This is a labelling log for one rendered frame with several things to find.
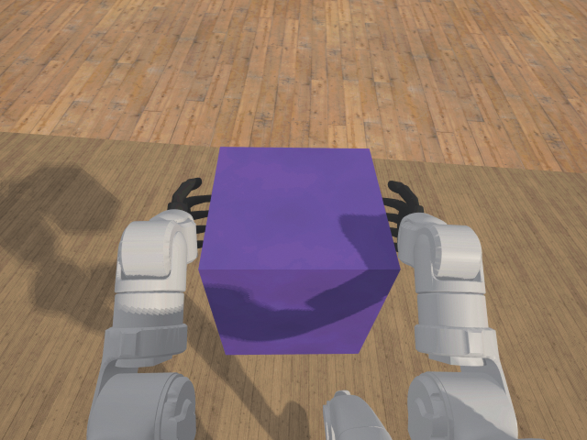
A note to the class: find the right robot forearm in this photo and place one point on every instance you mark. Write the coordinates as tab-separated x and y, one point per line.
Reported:
452	315

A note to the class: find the robot right upper arm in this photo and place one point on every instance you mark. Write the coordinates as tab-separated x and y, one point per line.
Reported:
459	406

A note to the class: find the right robot thigh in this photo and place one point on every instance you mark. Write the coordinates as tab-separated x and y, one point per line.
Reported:
349	417

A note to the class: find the carton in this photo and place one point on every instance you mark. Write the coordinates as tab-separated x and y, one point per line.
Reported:
298	255

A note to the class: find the robot left hand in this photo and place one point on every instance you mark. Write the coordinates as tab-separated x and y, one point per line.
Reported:
180	202

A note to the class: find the left robot forearm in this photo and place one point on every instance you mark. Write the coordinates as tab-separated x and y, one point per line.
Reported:
151	270

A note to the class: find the robot left upper arm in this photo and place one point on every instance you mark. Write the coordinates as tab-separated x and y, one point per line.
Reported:
144	406

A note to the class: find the robot right hand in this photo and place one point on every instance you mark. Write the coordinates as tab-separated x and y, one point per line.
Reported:
409	206

